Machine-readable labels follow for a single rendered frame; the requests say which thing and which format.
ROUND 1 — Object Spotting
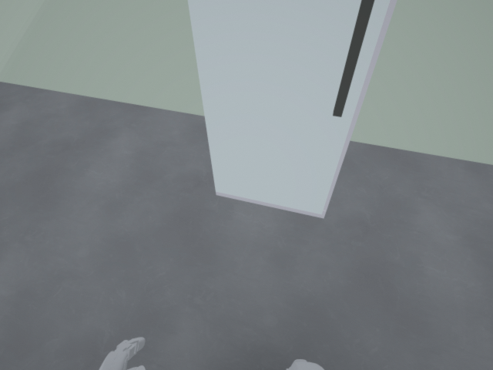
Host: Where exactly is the fridge door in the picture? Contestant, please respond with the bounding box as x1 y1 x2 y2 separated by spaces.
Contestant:
188 0 390 214

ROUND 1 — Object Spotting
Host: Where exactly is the handle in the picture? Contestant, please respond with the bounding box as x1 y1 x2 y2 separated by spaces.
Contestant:
333 0 374 117

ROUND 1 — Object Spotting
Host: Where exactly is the robot left hand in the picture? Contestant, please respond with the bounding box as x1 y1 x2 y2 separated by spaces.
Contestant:
99 337 146 370

